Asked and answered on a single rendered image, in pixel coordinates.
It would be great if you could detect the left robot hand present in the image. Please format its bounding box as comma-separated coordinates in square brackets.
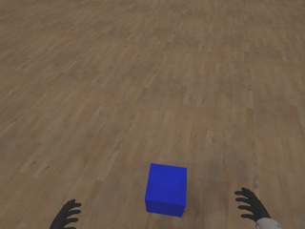
[50, 199, 82, 229]

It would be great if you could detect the right robot hand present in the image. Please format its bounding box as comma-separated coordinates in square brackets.
[234, 187, 271, 222]

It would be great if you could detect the right robot forearm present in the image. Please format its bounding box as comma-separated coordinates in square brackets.
[255, 218, 282, 229]

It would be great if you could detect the carton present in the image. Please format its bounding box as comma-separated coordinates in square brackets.
[145, 163, 187, 218]

